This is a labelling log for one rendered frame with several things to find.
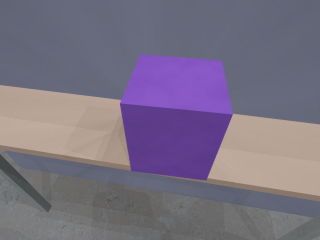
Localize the table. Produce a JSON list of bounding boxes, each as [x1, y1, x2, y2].
[[0, 85, 320, 240]]

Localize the carton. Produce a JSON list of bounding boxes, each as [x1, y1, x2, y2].
[[120, 54, 233, 181]]

